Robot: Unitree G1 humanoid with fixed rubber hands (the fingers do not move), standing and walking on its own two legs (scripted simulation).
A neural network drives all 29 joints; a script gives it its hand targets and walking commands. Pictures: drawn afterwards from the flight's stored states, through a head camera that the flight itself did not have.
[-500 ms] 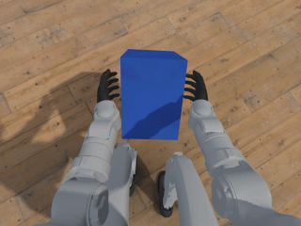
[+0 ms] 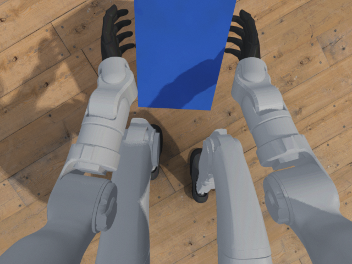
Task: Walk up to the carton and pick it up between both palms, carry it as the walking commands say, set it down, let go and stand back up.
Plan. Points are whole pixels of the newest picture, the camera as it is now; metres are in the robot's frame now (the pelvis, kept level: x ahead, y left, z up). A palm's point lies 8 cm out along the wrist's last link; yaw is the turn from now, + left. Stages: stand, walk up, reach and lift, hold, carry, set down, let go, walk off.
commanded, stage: set down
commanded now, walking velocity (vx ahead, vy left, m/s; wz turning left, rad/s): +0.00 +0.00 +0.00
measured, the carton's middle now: (177, 39) +0.54 +0.03 -0.26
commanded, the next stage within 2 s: none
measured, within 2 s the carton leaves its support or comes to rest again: neither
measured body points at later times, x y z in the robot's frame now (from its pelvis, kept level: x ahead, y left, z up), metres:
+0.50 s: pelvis -0.03 +0.01 -0.09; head +0.31 +0.02 +0.19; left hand +0.53 +0.14 -0.22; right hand +0.54 -0.12 -0.21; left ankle +0.17 +0.09 -0.48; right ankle +0.09 -0.09 -0.48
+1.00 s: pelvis +0.01 -0.01 -0.13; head +0.36 -0.01 +0.15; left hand +0.58 +0.14 -0.25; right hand +0.59 -0.13 -0.25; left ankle +0.17 +0.09 -0.48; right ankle +0.09 -0.09 -0.48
